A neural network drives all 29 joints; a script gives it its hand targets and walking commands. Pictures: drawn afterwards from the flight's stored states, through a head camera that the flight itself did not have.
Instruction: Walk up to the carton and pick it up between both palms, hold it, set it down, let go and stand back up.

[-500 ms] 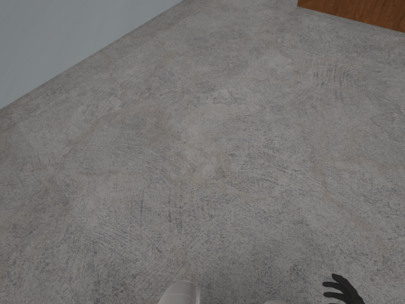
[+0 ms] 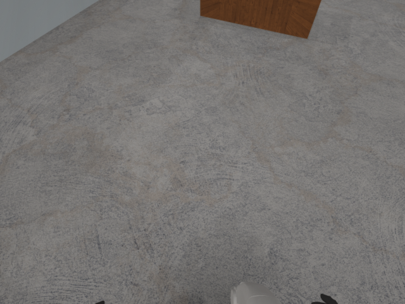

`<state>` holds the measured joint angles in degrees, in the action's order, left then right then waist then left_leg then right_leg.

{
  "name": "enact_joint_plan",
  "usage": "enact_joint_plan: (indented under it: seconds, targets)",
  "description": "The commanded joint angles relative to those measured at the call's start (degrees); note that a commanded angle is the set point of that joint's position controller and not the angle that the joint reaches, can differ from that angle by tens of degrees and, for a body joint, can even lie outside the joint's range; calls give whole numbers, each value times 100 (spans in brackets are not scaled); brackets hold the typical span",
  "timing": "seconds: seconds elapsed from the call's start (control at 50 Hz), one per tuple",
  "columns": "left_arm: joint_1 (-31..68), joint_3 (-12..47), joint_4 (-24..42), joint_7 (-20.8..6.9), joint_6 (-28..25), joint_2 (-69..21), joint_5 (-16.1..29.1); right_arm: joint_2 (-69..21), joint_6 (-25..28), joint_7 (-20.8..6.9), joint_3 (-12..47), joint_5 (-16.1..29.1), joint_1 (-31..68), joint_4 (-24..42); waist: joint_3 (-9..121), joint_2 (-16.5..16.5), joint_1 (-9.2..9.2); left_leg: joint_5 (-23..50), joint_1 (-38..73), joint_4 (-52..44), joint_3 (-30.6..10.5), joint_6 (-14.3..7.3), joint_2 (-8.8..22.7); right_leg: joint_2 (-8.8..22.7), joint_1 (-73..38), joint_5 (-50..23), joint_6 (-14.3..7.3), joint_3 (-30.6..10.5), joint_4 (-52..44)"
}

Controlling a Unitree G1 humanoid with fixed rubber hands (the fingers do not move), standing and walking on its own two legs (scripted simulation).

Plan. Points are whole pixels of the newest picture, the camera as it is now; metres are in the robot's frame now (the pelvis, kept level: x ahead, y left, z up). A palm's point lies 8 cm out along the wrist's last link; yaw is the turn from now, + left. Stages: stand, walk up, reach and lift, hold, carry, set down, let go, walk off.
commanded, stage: walk up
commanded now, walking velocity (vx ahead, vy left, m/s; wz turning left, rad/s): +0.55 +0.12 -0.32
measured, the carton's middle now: out of the picture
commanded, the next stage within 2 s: none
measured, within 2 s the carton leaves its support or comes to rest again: neither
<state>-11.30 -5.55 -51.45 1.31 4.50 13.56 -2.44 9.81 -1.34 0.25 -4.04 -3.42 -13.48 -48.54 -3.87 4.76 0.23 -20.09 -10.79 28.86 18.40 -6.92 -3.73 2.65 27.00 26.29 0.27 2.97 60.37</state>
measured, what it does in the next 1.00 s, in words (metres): walks ahead: right foot, then left foot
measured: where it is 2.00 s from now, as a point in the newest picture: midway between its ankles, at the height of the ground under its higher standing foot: (212, 144)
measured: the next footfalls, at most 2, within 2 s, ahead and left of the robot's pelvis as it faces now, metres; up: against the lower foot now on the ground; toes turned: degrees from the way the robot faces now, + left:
right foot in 0.50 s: +0.30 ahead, -0.05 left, +0.00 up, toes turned -13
left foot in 0.74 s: +0.49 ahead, +0.25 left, +0.00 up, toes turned +2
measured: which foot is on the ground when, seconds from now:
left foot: down 0.00-0.52, up 0.54-0.72, down 0.74-1.00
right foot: up 0.00-0.48, down 0.50-0.78, up 0.80-1.00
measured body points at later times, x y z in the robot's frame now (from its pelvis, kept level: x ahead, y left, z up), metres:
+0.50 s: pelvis +0.20 +0.05 -0.02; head +0.24 +0.08 +0.42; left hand +0.37 +0.24 -0.17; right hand +0.01 -0.15 -0.14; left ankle -0.02 +0.04 -0.71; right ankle +0.26 -0.04 -0.73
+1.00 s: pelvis +0.50 +0.11 +0.01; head +0.53 +0.14 +0.46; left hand +0.63 +0.37 -0.14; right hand +0.49 -0.13 -0.13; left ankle +0.45 +0.25 -0.72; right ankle +0.44 -0.02 -0.62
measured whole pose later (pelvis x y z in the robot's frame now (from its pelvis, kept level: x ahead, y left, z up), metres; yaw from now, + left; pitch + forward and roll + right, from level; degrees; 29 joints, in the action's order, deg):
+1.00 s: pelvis +0.50 +0.11 +0.01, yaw -7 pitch +1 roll -2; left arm -8.4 -5.8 -55.7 -1.5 -2.0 16.9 -1.6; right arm 8.5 5.0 -0.3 -2.6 -2.3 -18.2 -56.8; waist -1.6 2.9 0.7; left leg -22.4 -10.4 32.0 6.8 2.9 7.4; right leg 2.0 32.3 16.9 0.3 1.7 73.4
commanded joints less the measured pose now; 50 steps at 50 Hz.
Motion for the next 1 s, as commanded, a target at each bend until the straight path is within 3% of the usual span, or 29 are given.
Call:
enact_joint_plan:
  seconds: [0.0, 0.06, 0.1, 0.16, 0.18, 0.28, 0.38, 0.42, 0.44, 0.46, 0.48, 0.5, 0.52, 0.54, 0.56, 0.6, 0.64, 0.68, 0.7, 0.72, 0.74, 0.76, 0.78, 0.8, 0.82, 0.84, 0.88, 0.9, 0.98]
  targets:
    - [762, -144, 628, -333, -223, 662, 113, 1179, 350, -73, -196, 163, -670, 15, -287, -288, 223, -2784, 1144, -2790, -4644, 370, 3204, 363, 2202, -514, -53, -978, 297]
    - [554, -200, 388, -402, -437, 627, 30, 1096, 560, -49, -172, 210, -1130, -259, 99, 14, 68, -930, 2063, -2660, -3960, 490, 2877, 393, 2267, -989, -131, -1148, 187]
    - [878, -218, 380, -404, -475, 564, -38, 963, 626, -38, -93, 241, -1662, -511, 78, 280, 247, 809, 2650, -2370, -3297, 623, 2563, 374, 2427, -1156, -182, -1012, 95]
    - [1067, -143, 349, -405, -442, 243, -14, 885, 619, 28, 21, 284, -2206, -805, 74, -74, 305, 3247, 2987, -1912, -2541, 956, 2302, 335, 2661, -1299, -150, -796, 305]
    - [1125, -98, 325, -393, -445, 133, -9, 829, 616, 56, 46, 285, -2337, -859, -12, -458, 313, 3839, 2902, -1811, -2250, 1050, 2145, 323, 2598, -1312, -143, -632, 323]
    - [1589, 77, 352, -356, -418, 46, 127, 813, 590, 90, 198, 319, -2588, -1133, -347, -850, 287, 5586, 2239, -1804, -1596, 1585, 1726, -3, 2060, -1709, -175, 95, 7]
    - [1223, 182, 107, -207, -430, 105, 91, 787, 458, 218, 187, 430, -2324, -1363, -459, -1362, -106, 8955, 1474, -1242, -510, 1783, 1393, -684, 223, -1541, -376, 1119, -1165]
    - [424, 132, -144, -111, -448, 303, -7, 909, 378, 276, 120, 460, -2102, -1433, -373, -1764, -527, 10572, 721, -307, -292, 1796, 1446, -942, -1146, -880, -676, 1389, -1428]
    - [-337, 69, -352, -70, -447, 490, -37, 989, 325, 309, 58, 433, -1904, -1438, -334, -1761, -921, 10758, -182, 739, -287, 1937, 1463, -895, -2248, -420, -967, 1253, -1580]
    - [-1385, -12, -583, -25, -467, 691, 10, 1158, 336, 296, -13, 366, -1598, -1338, 109, -1869, -1421, 8866, -962, 2321, -390, 1735, 1361, -475, -3340, -548, -1366, 681, -2017]
    - [-2321, -108, -774, 31, -498, 912, 57, 1151, 359, 229, -17, 375, -1146, -1082, 735, -896, -1833, 4405, -2176, 4804, -700, 1530, 1069, 970, -4312, 38, -2070, -1527, -2786]
    - [-2176, -54, -906, 149, -555, 938, 170, 993, 436, 48, 2, 289, -416, -805, 843, -392, -1621, -975, -2498, 6110, -1472, 1166, 587, 1856, -3867, -353, -2361, -3356, -3733]
    - [-1455, -209, -716, 160, -621, 1382, 330, 858, 441, -35, -40, 317, -703, -440, 1236, 693, -962, -899, -3172, 7027, -2465, 978, 546, 2750, -3691, 882, -2862, -5849, -4984]
    - [-531, -135, -626, 168, -728, 1204, 329, 965, 490, -51, 1, 220, -307, -371, 296, 337, -554, -737, -3430, 6780, -2787, 744, 971, 2633, -2773, 1278, -2611, -5484, -5382]
    - [-218, 16, -561, 156, -849, 768, 207, 808, 532, -62, 28, 165, 38, -370, -431, -374, -358, -718, -3419, 6346, -2783, 607, 1058, 2411, -1966, 1010, -2298, -4705, -5227]
    - [70, 109, -477, 108, -1051, 322, -11, 438, 463, -56, 66, 197, -106, -604, -822, -1182, 121, -867, -2743, 5312, -2835, 564, 1345, 2251, -857, 386, -1723, -3516, -4960]
    - [57, 99, -427, 81, -1159, 489, -25, 100, 359, -97, 190, 154, -126, -568, -1036, -749, 308, -1151, -2190, 3455, -2469, 701, 1560, 1987, -259, -497, -1388, -2437, -4817]
    - [101, 110, -391, 2, -1119, 612, 30, 66, 299, -177, 231, 252, -34, -536, -1158, 185, 378, -726, -795, 1736, -1762, 929, 1403, 1426, 793, -1244, -1090, -1350, -4798]
    - [-121, 87, -459, -57, -1075, 641, 44, 199, 295, -217, 200, 258, -89, -618, -858, 54, 334, -186, -68, 1365, -1276, 994, 1039, 1179, 958, -1258, -1043, -1174, -4586]
    - [-279, 59, -574, -88, -1017, 754, 68, 405, 336, -240, 136, 214, -519, -721, -390, -140, 577, 516, 905, 1206, -1002, 1021, 758, 889, 1116, -1216, -912, -798, -3797]
    - [-377, 19, -550, -98, -969, 777, 84, 792, 382, -233, 21, 182, -1239, -885, 188, -735, 945, 747, 1741, 1171, -1015, 1040, 615, 451, 1287, -1280, -750, -230, -2538]
    - [-225, -50, -300, -131, -946, 802, 137, 1565, 453, -183, -172, 76, -2227, -915, 690, -2670, 1580, -389, 1762, -451, -3103, 737, 2057, -295, 1396, -894, -413, 471, -186]
    - [-320, -23, -108, -157, -962, 683, 186, 1993, 475, -146, -295, 91, -2689, -1023, 1120, -4214, 1524, 833, 2108, -1525, -5460, 199, 3234, -733, 1560, 835, -193, 178, 1222]
    - [-296, -34, -103, -187, -963, 713, 160, 1908, 505, -121, -292, 123, -2127, -978, 1004, -3061, 1034, 870, 2042, -1561, -5977, -39, 3403, -459, 1688, 622, -162, -401, 1758]
    - [-180, -7, -185, -210, -978, 492, 160, 1705, 573, -78, -277, 101, -1532, -809, 626, -1936, 712, 1418, 1918, -1292, -5554, -56, 3329, -217, 1874, 186, -131, -548, 2061]
    - [-107, 19, -268, -215, -966, 319, 131, 1610, 615, -33, -268, 51, -1036, -692, 350, -1214, 458, 1917, 1660, -986, -4895, -15, 3234, 33, 1943, -276, -86, -549, 2022]
    - [-57, 51, -301, -212, -867, 104, 46, 1277, 693, -41, -162, 54, -575, -539, 316, -1118, 214, 2777, 1215, -849, -3754, 90, 2808, 226, 1678, -773, -70, -537, 1657]
    - [27, 53, -330, -226, -793, 61, 70, 1142, 707, -61, -113, 98, -683, -568, 406, -1290, 245, 3189, 1191, -845, -3351, 155, 2640, 220, 1520, -855, -47, -496, 1514]
    - [764, 131, 53, -453, -562, 19, 52, 992, 678, 64, -162, 142, -1466, -735, 170, -1325, 302, 4658, 1700, -878, -2607, 269, 2587, 307, 2183, -1188, 48, -480, 659]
